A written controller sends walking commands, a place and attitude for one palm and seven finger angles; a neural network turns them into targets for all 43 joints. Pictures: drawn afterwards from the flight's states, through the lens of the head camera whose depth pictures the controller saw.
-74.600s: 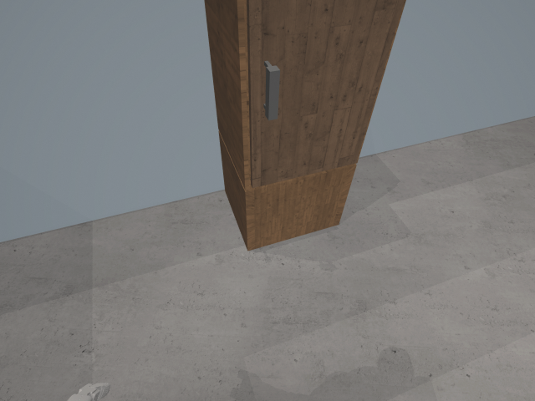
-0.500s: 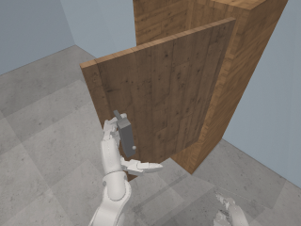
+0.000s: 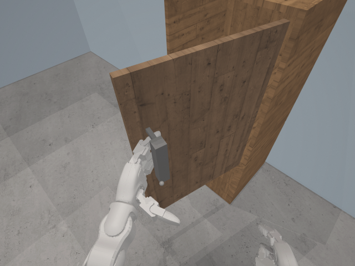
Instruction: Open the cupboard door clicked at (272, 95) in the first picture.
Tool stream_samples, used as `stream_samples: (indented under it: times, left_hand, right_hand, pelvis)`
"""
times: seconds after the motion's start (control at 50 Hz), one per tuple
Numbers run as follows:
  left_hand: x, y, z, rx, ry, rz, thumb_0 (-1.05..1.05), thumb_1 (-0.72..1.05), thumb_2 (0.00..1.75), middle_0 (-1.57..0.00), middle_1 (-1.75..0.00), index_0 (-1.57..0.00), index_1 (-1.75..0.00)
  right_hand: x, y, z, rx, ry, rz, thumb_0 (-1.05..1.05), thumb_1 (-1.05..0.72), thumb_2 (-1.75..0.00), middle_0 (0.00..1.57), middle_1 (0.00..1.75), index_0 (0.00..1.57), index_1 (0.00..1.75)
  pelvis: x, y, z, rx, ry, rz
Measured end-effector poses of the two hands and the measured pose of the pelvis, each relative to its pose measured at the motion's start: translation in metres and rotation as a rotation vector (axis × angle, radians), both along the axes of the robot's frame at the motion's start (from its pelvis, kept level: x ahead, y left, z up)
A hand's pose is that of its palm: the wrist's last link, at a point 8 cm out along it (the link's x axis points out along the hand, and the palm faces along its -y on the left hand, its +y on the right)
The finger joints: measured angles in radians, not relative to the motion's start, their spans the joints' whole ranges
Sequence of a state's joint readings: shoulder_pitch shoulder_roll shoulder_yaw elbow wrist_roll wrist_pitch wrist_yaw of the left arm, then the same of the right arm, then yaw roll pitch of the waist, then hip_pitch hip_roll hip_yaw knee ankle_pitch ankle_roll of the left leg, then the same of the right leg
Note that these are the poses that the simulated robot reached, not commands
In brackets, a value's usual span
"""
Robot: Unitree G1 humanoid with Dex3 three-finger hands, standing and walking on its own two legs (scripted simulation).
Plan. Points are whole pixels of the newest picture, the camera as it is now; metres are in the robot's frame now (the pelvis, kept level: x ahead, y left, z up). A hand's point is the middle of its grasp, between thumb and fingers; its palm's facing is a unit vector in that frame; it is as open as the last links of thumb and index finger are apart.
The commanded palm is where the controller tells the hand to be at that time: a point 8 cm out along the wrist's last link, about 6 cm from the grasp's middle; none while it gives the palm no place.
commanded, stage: slide the hand sideways off the handle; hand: left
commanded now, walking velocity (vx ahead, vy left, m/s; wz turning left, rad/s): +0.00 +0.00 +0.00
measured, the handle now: (156, 155) +0.35 +0.08 +0.07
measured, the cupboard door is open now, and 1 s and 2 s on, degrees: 75 76 76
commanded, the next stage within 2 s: draw the hand back to the body in 0.88 s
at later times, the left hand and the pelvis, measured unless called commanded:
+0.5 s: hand (145, 201) +0.23 +0.08 +0.07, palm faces -0.07 -1.00 -0.02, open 16.3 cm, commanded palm +0.20 +0.14 +0.07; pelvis +0.02 -0.01 -0.01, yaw -1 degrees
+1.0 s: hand (123, 227) +0.18 +0.12 +0.07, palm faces -0.07 -1.00 -0.04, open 16.3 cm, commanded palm +0.16 +0.18 +0.08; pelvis +0.01 -0.02 -0.02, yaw +0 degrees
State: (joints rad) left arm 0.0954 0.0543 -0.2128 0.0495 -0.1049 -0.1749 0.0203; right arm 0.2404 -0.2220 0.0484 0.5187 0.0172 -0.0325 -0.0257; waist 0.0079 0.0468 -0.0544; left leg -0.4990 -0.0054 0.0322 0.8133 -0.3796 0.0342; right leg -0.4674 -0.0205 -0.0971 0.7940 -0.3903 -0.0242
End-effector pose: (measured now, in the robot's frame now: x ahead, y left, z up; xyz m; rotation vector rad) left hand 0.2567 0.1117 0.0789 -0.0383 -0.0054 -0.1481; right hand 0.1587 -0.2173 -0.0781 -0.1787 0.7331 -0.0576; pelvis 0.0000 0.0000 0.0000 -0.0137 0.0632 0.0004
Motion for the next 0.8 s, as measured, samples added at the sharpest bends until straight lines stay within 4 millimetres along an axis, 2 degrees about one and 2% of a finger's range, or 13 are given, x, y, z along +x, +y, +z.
stream_samples:
  times: [0.2,0.4,0.6,0.8]
  left_hand:
    - [-0.013,-0.001,-0.005,0.027,0.010,0.024,-0.01,-0.50,0.30,-0.14,-0.34,-0.16,-0.32]
    - [-0.035,0.023,-0.005,0.053,0.027,0.090,-0.01,-0.50,0.30,-0.15,-0.31,-0.15,-0.30]
    - [-0.051,0.030,-0.004,0.064,0.040,0.070,-0.01,-0.50,0.30,-0.15,-0.30,-0.15,-0.30]
    - [-0.074,0.057,-0.004,0.091,0.038,0.119,-0.01,-0.50,0.30,-0.15,-0.30,-0.15,-0.30]
  right_hand:
    - [0.011,0.007,0.007,0.018,-0.034,0.015,0.01,-0.90,-0.89,0.20,0.29,0.20,0.30]
    - [0.030,0.005,0.005,0.018,-0.060,0.033,0.01,-0.90,-0.89,0.20,0.29,0.20,0.30]
    - [0.036,-0.009,0.001,0.010,-0.079,0.019,0.01,-0.90,-0.89,0.21,0.29,0.20,0.30]
    - [0.033,-0.029,0.000,-0.019,-0.094,-0.003,0.01,-0.90,-0.89,0.20,0.29,0.20,0.30]
  pelvis:
    - [0.011,0.003,-0.003,0.005,0.020,-0.023]
    - [0.022,-0.002,-0.007,0.001,0.040,-0.015]
    - [0.028,-0.012,-0.011,0.005,0.064,-0.010]
    - [0.024,-0.022,-0.016,0.001,0.067,0.002]
